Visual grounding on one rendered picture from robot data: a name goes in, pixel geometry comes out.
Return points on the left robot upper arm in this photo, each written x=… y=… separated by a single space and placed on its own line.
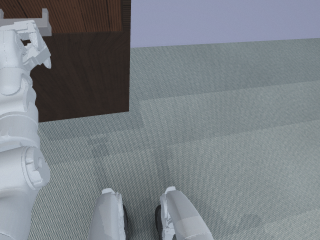
x=23 y=172

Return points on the robot thigh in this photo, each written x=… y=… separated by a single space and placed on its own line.
x=187 y=222
x=107 y=212

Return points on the drawer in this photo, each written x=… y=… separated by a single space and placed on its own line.
x=68 y=16

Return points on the left robot forearm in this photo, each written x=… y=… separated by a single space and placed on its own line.
x=19 y=116

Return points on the cabinet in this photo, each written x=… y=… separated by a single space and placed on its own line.
x=89 y=74

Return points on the handle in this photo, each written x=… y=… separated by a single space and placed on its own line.
x=42 y=24

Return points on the robot left hand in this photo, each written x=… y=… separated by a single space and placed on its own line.
x=14 y=54

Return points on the robot right thigh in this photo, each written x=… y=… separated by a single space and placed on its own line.
x=187 y=222

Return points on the robot left thigh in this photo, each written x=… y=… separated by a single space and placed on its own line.
x=107 y=212

